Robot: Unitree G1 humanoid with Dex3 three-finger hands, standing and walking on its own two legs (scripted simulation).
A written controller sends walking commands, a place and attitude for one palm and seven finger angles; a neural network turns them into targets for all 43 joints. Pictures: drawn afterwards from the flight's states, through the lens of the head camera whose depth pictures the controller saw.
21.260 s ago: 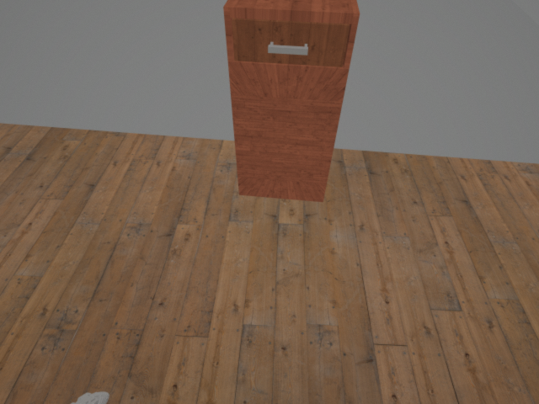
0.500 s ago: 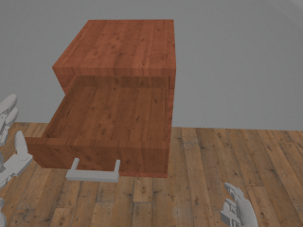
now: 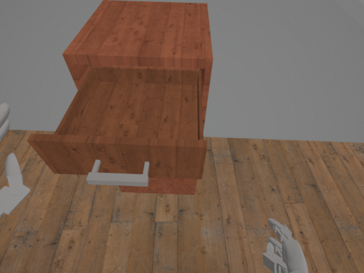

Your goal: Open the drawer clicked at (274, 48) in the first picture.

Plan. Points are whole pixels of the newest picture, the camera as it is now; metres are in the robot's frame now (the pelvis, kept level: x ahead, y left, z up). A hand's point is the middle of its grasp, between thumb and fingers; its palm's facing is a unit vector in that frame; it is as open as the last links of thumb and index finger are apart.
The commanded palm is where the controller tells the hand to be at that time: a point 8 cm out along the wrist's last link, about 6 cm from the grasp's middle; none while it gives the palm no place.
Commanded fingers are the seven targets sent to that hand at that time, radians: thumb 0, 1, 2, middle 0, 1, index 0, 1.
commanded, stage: step back with the hand held close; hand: left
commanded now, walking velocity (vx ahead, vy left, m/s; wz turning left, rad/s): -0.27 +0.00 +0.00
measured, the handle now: (120, 172) +0.33 +0.17 +0.03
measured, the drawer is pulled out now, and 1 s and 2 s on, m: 0.30 0.30 0.30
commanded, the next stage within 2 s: stop stepping back and stand still in 0.60 s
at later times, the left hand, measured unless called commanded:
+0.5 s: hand out of the picture +0.12 +0.23 +0.20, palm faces +0.35 -0.83 -0.44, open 7.4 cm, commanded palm +0.06 +0.29 +0.21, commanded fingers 0.00 0.90 0.90 -0.20 -0.30 -0.20 -0.30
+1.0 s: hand out of the picture +0.00 +0.22 +0.21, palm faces +0.36 -0.82 -0.44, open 7.4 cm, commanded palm -0.06 +0.26 +0.21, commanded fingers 0.00 0.90 0.90 -0.20 -0.30 -0.20 -0.30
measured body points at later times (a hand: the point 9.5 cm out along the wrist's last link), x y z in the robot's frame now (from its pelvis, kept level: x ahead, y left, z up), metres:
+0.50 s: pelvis -0.07 +0.01 +0.00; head -0.05 +0.03 +0.45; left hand +0.10 +0.27 +0.22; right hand +0.10 -0.23 -0.07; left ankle -0.02 +0.11 -0.71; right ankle -0.02 -0.12 -0.73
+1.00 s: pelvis -0.20 -0.01 +0.01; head -0.20 +0.00 +0.46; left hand -0.03 +0.26 +0.23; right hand -0.07 -0.26 -0.08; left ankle -0.17 +0.10 -0.68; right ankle -0.22 -0.12 -0.73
